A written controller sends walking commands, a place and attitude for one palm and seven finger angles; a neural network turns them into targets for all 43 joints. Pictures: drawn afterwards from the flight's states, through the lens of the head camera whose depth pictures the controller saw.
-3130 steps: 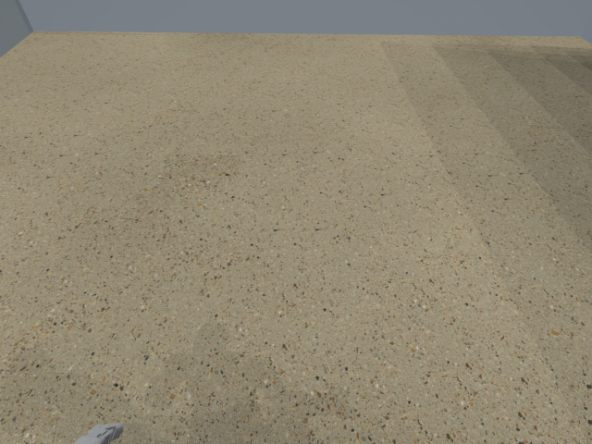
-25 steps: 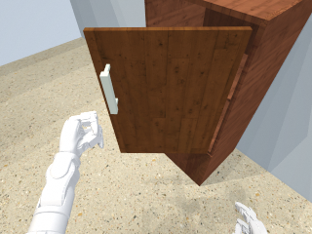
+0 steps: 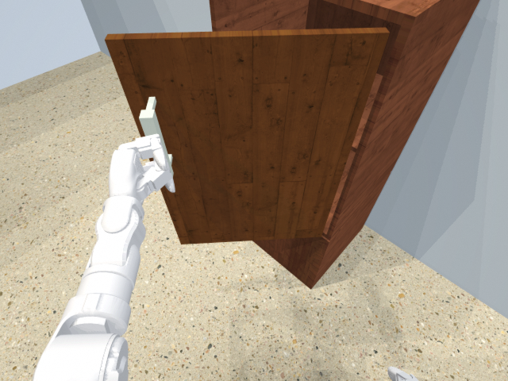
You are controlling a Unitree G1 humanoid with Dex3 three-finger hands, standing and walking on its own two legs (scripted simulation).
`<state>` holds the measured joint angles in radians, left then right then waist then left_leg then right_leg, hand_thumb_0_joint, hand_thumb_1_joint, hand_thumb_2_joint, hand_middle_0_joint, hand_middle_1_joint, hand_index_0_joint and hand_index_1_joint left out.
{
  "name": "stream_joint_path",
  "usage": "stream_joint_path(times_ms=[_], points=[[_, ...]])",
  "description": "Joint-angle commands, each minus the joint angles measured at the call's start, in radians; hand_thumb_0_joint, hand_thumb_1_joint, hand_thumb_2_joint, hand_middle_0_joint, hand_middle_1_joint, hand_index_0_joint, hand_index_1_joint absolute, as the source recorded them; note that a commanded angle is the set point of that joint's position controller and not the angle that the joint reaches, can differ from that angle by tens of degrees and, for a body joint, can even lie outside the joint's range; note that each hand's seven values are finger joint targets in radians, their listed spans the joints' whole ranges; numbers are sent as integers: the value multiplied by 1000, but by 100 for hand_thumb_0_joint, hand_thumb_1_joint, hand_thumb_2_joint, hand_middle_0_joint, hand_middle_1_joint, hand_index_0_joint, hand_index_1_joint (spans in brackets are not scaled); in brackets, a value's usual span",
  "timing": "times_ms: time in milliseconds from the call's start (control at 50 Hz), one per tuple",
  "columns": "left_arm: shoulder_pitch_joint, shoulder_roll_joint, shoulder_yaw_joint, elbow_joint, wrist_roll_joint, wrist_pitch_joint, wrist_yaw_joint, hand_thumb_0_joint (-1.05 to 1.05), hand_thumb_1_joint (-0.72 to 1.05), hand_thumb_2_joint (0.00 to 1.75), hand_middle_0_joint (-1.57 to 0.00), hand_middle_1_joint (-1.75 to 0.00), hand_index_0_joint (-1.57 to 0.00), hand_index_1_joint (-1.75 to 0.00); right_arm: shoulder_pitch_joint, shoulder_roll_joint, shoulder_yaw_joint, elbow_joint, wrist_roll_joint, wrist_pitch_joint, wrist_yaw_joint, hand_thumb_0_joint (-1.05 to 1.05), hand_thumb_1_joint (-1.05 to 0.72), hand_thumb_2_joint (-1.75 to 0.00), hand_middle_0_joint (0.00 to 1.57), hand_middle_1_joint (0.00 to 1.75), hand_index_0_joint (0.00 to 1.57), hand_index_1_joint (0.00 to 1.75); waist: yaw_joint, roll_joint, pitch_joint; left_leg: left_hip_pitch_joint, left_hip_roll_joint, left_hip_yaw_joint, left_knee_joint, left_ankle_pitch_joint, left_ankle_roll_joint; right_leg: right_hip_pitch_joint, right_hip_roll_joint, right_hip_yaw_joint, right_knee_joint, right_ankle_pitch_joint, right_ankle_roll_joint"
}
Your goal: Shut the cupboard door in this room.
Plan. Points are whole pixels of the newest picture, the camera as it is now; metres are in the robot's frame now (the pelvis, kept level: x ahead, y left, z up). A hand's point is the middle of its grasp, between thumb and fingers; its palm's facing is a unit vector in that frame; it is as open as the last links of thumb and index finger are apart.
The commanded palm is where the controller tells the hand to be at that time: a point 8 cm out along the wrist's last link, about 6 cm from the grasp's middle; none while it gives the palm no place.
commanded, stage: bring the fist close to the handle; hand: left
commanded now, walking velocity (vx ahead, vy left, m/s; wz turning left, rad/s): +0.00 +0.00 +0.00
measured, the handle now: (159, 141) +0.50 +0.17 +0.10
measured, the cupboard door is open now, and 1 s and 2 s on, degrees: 47 40 27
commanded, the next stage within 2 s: push the door shut along its arc in 0.26 s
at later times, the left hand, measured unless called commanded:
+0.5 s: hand (168, 178) +0.41 +0.14 +0.10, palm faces +0.04 -1.00 -0.02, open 3.1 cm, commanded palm +0.39 +0.20 +0.10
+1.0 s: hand (178, 149) +0.47 +0.13 +0.11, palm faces -0.12 -0.99 -0.02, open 3.2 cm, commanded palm +0.46 +0.19 +0.10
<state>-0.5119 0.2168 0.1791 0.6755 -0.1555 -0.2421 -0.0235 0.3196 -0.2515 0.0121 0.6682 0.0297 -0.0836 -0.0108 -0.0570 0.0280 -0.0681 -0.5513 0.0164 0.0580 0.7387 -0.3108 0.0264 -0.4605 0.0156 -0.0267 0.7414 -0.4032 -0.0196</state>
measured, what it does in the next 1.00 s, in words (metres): stands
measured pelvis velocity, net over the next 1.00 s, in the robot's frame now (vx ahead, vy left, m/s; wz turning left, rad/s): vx -0.01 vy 0.00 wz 0.02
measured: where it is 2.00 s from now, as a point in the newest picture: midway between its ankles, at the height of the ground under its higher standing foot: outside the picture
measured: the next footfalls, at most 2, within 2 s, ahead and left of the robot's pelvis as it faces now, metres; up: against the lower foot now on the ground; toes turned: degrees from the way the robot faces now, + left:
none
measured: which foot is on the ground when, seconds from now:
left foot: down 0.00-1.00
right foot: down 0.00-1.00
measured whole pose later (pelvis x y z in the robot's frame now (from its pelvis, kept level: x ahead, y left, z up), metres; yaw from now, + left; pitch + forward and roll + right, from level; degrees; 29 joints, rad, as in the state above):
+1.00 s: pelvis -0.01 +0.00 -0.01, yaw +1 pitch +12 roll -2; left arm -0.90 0.36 0.21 1.14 -0.16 -0.33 -0.23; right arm 0.38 -0.28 0.01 0.72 0.03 -0.06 -0.01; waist -0.13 0.03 -0.07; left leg -0.71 0.02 0.03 0.83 -0.32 0.03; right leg -0.60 0.02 -0.05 0.81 -0.41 -0.02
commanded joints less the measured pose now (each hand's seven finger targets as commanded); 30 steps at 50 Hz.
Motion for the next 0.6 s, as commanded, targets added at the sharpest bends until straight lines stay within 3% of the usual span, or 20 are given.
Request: stream_joint_path(times_ms=[0,20,40,80,120,180,220,240,260,280,300,340,380,440,480,500,580], points=[[-290,155,35,-147,0,-74,-19,0,90,90,-130,-150,-130,-150,-1,-140,-55,-127,5,-25,0,0,-90,-90,20,30,20,30,19,-69,-272,240,-3,-56,-65,258,2,15,16,-3,-95,387,6],[-277,154,39,-131,-2,-64,-21,0,90,90,-130,-150,-130,-150,-3,-142,-58,-132,8,-20,0,0,-90,-90,20,30,20,30,24,-80,-248,220,-6,-53,-71,219,4,9,16,2,-107,355,8],[-302,122,7,-145,-4,-56,-26,0,90,90,-130,-150,-130,-150,-8,-140,-56,-137,10,-17,-1,0,-90,-90,20,30,20,30,12,-64,-227,220,-7,-50,-78,200,5,-1,15,2,-116,339,8],[-342,138,13,-166,-11,-52,-25,0,90,90,-130,-150,-130,-150,-7,-145,-59,-140,13,-13,-7,0,-90,-90,20,30,20,30,10,-70,-220,225,-7,-53,-84,171,8,0,16,7,-133,302,8],[-415,144,17,-214,-18,-68,-16,0,90,90,-130,-150,-130,-150,-15,-140,-57,-138,13,-16,-12,0,-90,-90,20,30,20,30,3,-43,-241,245,-8,-56,-86,138,8,-14,17,9,-137,261,8],[-488,202,51,-281,-11,-124,3,0,90,90,-130,-150,-130,-150,-12,-139,-58,-123,5,-22,-21,0,-90,-90,20,30,20,30,1,-19,-302,282,-6,-61,-76,145,10,-6,19,17,-127,255,6],[-475,171,25,-272,-6,-143,5,0,90,90,-130,-150,-130,-150,-20,-132,-53,-120,4,-28,-19,0,-90,-90,20,30,20,30,-1,17,-322,300,-6,-62,-73,155,7,-17,21,14,-115,266,5],[-479,181,29,-240,0,-145,4,0,90,90,-130,-150,-130,-150,-16,-134,-54,-109,4,-28,-19,0,-90,-90,20,30,20,30,-8,3,-316,296,-4,-67,-70,149,5,-29,22,10,-112,256,4],[-482,161,7,-229,4,-144,-1,0,90,90,-130,-150,-130,-150,-17,-132,-54,-106,4,-29,-17,0,-90,-90,20,30,20,30,-8,42,-313,301,-5,-67,-70,150,2,-39,21,10,-108,257,2],[-427,173,26,-179,9,-132,-1,0,90,90,-130,-150,-130,-150,-4,-138,-59,-103,4,-25,-17,0,-90,-90,20,30,20,30,-4,-7,-308,288,-4,-72,-71,140,3,-37,24,3,-111,242,3],[-419,139,-3,-149,4,-116,-8,0,90,90,-130,-150,-130,-150,-14,-135,-54,-107,8,-25,-15,0,-90,-90,20,30,20,30,-9,-1,-279,275,-6,-67,-76,126,5,-50,21,6,-119,239,5],[-379,135,5,-100,-3,-85,-18,0,90,90,-130,-150,-130,-150,-15,-137,-54,-115,11,-20,-12,0,-90,-90,20,30,20,30,5,-22,-260,244,-10,-62,-83,114,5,-32,18,8,-127,239,5],[-374,191,43,-61,-5,-60,-31,0,90,90,-130,-150,-130,-150,-4,-149,-53,-118,13,-11,-16,0,-90,-90,20,30,20,30,8,-52,-257,225,-14,-57,-81,128,8,-4,14,15,-134,265,7],[-505,189,26,-68,-12,-69,-51,0,90,90,-130,-150,-130,-150,-8,-141,-48,-124,16,-5,-19,0,-90,-90,20,30,20,30,-14,-59,-237,219,-14,-56,-78,121,11,-21,11,23,-137,271,11],[-557,265,82,-63,-15,-97,-58,0,90,90,-130,-150,-130,-150,3,-149,-49,-117,12,-4,-27,0,-90,-90,20,30,20,30,-14,-91,-252,206,-15,-58,-68,116,14,-6,12,34,-137,267,14],[-620,244,50,-82,-16,-117,-67,0,90,90,-130,-150,-130,-150,-7,-143,-45,-118,14,-5,-28,0,-90,-90,20,30,20,30,-30,-55,-262,215,-17,-57,-66,111,15,-14,9,38,-132,266,14],[-719,266,43,6,-4,-162,-104,0,90,90,-130,-150,-130,-150,22,-150,-47,-88,12,-11,-30,0,-90,-90,20,30,20,30,-50,-8,-299,241,-15,-74,-40,118,11,-68,15,32,-104,255,7]])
